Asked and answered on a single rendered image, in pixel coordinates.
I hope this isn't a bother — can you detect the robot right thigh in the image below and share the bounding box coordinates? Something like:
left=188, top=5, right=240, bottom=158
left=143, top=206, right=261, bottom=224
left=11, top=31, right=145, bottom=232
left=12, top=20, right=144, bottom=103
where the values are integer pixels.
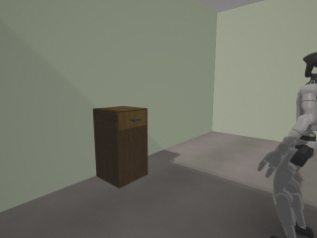
left=285, top=148, right=301, bottom=193

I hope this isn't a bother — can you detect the drawer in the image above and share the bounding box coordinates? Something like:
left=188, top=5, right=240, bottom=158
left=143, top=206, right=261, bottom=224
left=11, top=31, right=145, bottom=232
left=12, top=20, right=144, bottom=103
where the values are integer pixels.
left=118, top=110, right=147, bottom=131

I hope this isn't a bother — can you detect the robot left hand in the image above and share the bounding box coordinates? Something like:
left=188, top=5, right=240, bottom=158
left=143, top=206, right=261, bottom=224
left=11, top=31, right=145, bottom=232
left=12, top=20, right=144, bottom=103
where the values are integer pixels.
left=258, top=150, right=283, bottom=178

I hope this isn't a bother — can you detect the humanoid robot torso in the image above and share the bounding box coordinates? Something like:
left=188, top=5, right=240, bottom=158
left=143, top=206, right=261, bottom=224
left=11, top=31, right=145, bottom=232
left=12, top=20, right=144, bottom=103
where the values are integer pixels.
left=294, top=80, right=317, bottom=158

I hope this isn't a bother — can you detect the cabinet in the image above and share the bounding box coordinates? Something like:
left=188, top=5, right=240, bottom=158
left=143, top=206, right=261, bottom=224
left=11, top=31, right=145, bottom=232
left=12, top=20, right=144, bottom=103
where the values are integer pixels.
left=93, top=106, right=149, bottom=188

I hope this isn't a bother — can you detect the robot left upper arm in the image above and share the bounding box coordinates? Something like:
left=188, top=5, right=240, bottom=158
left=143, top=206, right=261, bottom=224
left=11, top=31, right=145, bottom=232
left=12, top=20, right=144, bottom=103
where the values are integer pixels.
left=297, top=84, right=317, bottom=128

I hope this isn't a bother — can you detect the handle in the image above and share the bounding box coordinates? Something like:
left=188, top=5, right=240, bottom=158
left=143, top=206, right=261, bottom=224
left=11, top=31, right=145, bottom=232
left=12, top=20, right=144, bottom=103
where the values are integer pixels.
left=130, top=118, right=142, bottom=122

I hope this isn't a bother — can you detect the left robot forearm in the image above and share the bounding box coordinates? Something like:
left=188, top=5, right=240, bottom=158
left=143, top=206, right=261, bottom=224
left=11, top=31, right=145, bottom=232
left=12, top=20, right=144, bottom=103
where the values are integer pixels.
left=275, top=115, right=311, bottom=156

